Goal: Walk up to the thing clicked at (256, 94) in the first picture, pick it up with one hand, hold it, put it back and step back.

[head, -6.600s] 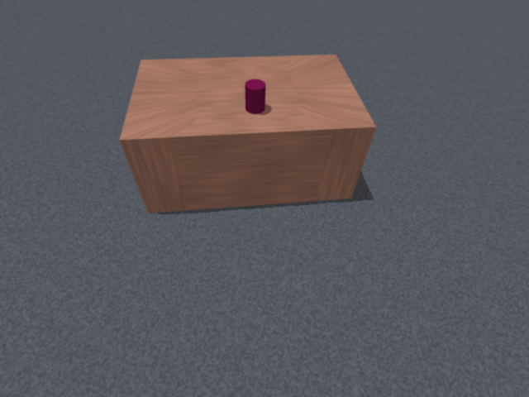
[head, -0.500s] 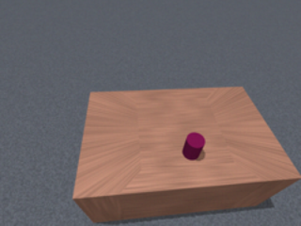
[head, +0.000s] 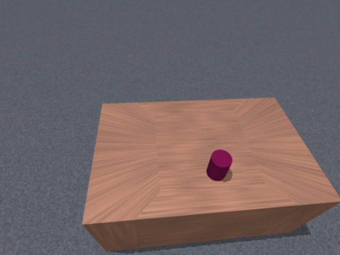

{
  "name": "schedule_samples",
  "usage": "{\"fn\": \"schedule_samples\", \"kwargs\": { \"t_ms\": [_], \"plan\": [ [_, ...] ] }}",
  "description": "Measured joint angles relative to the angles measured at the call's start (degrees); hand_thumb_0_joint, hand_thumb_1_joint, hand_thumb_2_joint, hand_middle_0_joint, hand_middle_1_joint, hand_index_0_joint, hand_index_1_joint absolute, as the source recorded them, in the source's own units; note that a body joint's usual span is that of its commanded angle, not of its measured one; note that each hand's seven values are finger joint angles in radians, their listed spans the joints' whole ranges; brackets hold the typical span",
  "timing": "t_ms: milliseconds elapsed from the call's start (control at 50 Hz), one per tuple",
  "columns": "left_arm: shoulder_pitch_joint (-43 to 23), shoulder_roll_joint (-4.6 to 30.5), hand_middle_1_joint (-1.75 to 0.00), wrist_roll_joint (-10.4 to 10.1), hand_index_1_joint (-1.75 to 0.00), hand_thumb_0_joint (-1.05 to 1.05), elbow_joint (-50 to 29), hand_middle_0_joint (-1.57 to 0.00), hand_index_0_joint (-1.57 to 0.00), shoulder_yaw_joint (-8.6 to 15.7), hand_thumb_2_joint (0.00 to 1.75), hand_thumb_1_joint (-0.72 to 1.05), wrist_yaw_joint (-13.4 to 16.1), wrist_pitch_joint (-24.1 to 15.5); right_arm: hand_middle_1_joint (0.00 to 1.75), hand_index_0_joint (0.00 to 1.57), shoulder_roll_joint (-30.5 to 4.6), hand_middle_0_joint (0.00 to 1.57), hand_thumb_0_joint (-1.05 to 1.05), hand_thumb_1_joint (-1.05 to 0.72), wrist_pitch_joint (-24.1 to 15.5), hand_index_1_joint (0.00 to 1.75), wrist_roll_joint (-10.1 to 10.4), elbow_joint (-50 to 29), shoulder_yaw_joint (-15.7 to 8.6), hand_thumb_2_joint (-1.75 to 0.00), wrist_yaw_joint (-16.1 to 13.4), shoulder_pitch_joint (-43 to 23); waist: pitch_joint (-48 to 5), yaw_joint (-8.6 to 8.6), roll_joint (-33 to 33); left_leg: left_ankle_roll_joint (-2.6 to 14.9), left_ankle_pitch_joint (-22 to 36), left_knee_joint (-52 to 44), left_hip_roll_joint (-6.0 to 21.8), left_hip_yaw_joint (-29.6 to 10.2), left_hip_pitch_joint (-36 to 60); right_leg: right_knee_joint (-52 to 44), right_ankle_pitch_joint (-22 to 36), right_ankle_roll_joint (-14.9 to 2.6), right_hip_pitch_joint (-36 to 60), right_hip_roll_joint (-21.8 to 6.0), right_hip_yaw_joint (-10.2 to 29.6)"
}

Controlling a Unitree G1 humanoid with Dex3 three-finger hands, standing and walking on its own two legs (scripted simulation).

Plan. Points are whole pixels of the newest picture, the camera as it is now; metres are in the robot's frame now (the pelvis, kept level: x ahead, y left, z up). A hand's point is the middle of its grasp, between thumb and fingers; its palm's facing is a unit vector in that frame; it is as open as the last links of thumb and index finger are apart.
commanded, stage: stand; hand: right
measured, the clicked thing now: (218, 165) +0.51 -0.22 -0.27
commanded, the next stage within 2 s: go down in 0.46 s
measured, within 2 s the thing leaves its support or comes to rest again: neither
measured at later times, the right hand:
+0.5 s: hand out of the picture +0.08 -0.25 -0.15, palm faces +0.00 +0.94 -0.35, open 7.4 cm
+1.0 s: hand out of the picture +0.13 -0.26 -0.15, palm faces +0.04 +0.94 -0.33, open 14.8 cm
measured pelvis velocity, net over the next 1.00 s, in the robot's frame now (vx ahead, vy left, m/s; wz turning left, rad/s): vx -0.02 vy -0.01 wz -0.01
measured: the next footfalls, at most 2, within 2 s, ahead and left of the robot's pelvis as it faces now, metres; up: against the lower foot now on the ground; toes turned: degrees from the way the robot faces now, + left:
none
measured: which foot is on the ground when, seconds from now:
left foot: down 0.00-1.00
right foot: down 0.00-1.00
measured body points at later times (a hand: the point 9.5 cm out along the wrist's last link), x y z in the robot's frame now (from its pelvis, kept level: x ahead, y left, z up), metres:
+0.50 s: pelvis +0.00 +0.00 +0.00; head +0.01 +0.01 +0.45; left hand +0.07 +0.30 -0.14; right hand +0.08 -0.30 -0.13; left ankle +0.04 +0.11 -0.75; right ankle -0.05 -0.14 -0.75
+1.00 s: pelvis -0.02 -0.01 -0.02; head +0.03 +0.00 +0.43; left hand +0.13 +0.28 -0.12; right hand +0.13 -0.31 -0.12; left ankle +0.04 +0.11 -0.75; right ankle -0.05 -0.14 -0.75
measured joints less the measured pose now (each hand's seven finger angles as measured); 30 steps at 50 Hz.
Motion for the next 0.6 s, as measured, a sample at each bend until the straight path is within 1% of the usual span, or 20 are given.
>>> {"fn": "schedule_samples", "kwargs": {
  "t_ms": [580, 600],
  "plan": [
    [-0.01, -0.02, -0.30, 0.02, -0.29, 0.00, -0.31, -0.20, -0.20, 0.07, 0.90, 0.90, 0.09, -0.18, 0.30, 0.20, 0.05, 0.20, 0.00, -0.90, 0.00, 0.30, 0.03, -0.50, 0.10, -0.90, -0.10, -0.31, -0.02, 0.12, -0.11, 0.04, -0.45, 0.47, 0.05, -0.22, -0.07, -0.69, 0.09, 0.08, 0.55, 0.06, -0.22],
    [0.34, -0.09, -0.29, -0.98, -0.29, 0.01, -1.68, -0.19, -0.20, 0.31, 0.89, 0.90, 0.28, -0.24, 0.29, 0.20, 0.18, 0.20, 0.00, -0.89, 0.32, 0.29, 0.96, -1.96, 0.04, -0.89, -0.36, -0.01, -0.32, 0.25, -0.13, 0.04, -0.70, 1.27, 0.17, -0.12, -1.17, 0.49, -0.30, 0.01, -0.78, 0.13, -0.08]
  ]
}}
